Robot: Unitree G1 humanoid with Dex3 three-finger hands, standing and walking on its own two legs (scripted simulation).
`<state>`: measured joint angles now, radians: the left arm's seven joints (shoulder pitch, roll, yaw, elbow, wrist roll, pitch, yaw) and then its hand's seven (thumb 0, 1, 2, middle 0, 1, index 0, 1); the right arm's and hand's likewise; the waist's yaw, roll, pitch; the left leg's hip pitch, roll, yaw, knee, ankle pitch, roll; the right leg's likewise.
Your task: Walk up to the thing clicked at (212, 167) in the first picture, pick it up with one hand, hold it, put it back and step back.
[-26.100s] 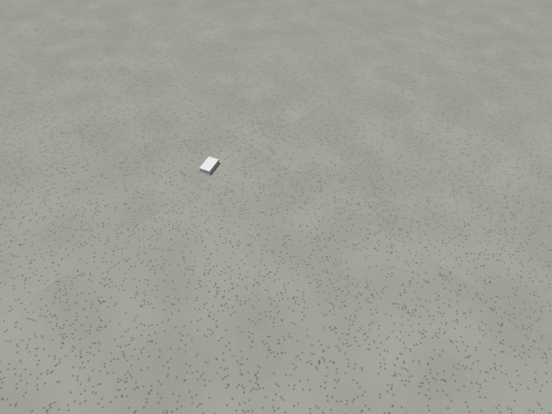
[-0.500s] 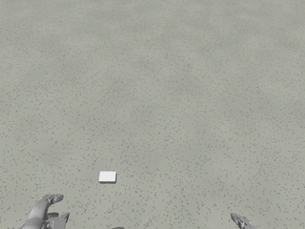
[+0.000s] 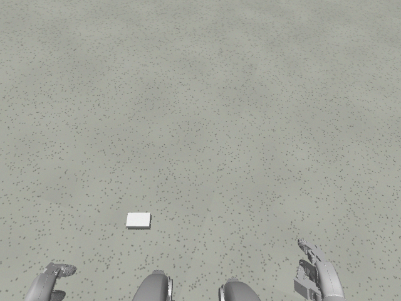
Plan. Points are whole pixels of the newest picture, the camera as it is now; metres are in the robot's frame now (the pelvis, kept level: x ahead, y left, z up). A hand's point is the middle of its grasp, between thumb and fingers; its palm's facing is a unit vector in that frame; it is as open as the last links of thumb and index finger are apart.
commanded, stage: rise first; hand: left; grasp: from above
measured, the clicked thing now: (138, 220) +0.45 +0.24 -0.68
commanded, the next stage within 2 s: none
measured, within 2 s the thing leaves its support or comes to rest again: neither
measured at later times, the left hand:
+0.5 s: hand (78, 295) +0.15 +0.28 -0.24, palm faces -0.36 -0.72 -0.59, open 14.0 cm
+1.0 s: hand (103, 252) +0.28 +0.30 -0.43, palm faces -0.49 -0.21 -0.85, open 13.1 cm
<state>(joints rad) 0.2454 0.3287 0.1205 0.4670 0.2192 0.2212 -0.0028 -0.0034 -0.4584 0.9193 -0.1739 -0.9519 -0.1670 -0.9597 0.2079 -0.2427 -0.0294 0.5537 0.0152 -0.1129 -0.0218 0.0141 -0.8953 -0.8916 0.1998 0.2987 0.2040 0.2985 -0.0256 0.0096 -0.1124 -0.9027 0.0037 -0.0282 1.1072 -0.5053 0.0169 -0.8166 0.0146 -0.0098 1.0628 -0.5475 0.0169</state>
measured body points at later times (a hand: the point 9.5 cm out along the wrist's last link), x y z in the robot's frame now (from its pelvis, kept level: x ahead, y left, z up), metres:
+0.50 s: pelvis -0.03 +0.00 -0.09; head +0.12 +0.02 +0.33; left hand +0.17 +0.31 -0.20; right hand +0.17 -0.25 -0.18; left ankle +0.01 +0.11 -0.66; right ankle -0.02 -0.13 -0.66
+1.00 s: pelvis -0.10 -0.01 -0.29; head +0.12 +0.01 +0.10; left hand +0.30 +0.30 -0.38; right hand +0.01 -0.29 -0.43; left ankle +0.01 +0.10 -0.66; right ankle -0.02 -0.13 -0.66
